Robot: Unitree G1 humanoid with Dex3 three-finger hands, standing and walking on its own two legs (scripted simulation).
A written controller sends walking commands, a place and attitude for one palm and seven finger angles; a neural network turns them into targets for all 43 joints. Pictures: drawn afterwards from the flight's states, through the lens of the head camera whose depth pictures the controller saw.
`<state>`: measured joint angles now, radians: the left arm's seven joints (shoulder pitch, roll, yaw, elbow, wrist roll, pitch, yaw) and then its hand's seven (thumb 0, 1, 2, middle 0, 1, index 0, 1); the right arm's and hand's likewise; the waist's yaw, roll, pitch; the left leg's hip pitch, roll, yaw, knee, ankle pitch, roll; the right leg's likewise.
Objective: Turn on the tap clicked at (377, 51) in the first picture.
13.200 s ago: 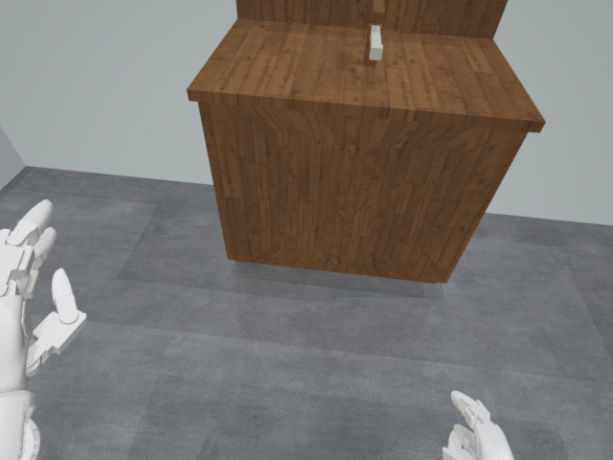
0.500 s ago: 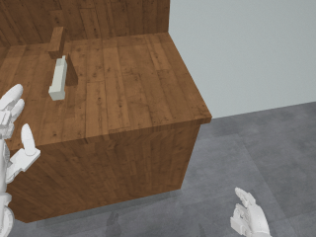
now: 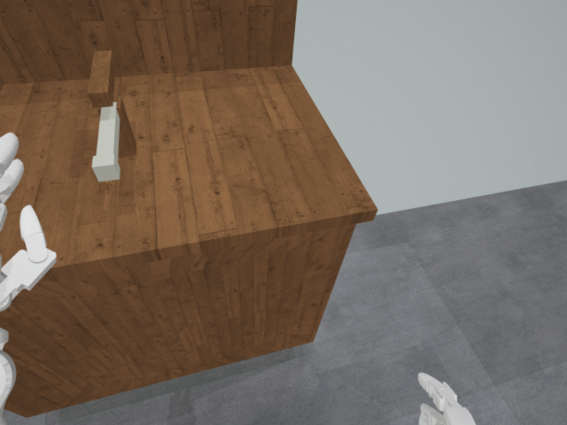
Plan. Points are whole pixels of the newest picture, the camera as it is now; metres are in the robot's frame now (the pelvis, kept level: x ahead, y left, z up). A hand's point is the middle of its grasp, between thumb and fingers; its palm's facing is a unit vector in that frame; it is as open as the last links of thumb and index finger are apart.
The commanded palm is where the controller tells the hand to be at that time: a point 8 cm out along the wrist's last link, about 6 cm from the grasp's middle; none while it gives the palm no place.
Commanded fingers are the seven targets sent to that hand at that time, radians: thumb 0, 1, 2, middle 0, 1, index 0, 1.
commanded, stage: come to a stop and stand still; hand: left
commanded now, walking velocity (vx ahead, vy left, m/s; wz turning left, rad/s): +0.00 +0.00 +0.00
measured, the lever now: (106, 167) +0.40 +0.30 +0.13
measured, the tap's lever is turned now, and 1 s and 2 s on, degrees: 0 0 0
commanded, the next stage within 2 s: look again from close up in 0.62 s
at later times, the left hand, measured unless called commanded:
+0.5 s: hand (35, 243) +0.23 +0.28 +0.18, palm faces +0.41 -0.84 -0.34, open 7.5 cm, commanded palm +0.18 +0.31 +0.18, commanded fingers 0.00 0.90 0.90 -0.20 -0.30 -0.20 -0.30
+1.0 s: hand (48, 258) +0.23 +0.27 +0.17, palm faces +0.42 -0.83 -0.37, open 7.5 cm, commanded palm +0.18 +0.30 +0.18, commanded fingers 0.00 0.90 0.90 -0.20 -0.30 -0.20 -0.30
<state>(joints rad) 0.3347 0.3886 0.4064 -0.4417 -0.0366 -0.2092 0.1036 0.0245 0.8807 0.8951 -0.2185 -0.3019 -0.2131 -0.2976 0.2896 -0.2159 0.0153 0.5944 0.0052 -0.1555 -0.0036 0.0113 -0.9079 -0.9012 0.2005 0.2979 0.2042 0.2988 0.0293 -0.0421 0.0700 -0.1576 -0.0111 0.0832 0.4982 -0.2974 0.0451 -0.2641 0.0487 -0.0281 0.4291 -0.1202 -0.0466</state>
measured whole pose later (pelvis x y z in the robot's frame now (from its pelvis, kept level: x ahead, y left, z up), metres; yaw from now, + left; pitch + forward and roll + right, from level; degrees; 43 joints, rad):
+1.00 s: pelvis +0.02 +0.02 +0.00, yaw +0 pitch -2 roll -1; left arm 0.40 0.35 0.35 -0.41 -0.04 -0.18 0.11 0.02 0.89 0.90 -0.21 -0.30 -0.21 -0.30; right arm 0.22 -0.21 0.01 0.57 0.00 -0.08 -0.03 0.01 -0.91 -0.90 0.20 0.30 0.21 0.30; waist 0.03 0.00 0.03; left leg -0.12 -0.04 0.09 0.43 -0.29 0.06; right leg -0.24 0.02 -0.02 0.40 -0.13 -0.02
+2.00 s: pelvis +0.03 -0.03 -0.01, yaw +7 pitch -1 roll +0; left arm 0.36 0.31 0.34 -0.47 -0.19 0.14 0.12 0.02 0.89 0.90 -0.21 -0.30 -0.20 -0.30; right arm 0.15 -0.26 0.02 0.70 0.03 -0.13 -0.05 0.01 -0.91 -0.90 0.20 0.30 0.20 0.30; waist 0.09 0.06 -0.03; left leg -0.23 -0.03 -0.05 0.63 -0.39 0.00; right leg -0.33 0.04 -0.11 0.62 -0.28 -0.08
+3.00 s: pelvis +0.01 -0.04 -0.01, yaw +8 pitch -5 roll +0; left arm 0.37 0.27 0.29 -0.61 -0.29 0.36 0.12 0.02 0.89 0.90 -0.21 -0.30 -0.20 -0.30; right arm 0.10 -0.25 0.06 0.71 0.06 -0.17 -0.07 0.01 -0.91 -0.90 0.20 0.30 0.20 0.30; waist 0.11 0.09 -0.02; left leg -0.16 -0.01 -0.07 0.59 -0.34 -0.01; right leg -0.22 0.06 -0.13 0.53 -0.22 -0.09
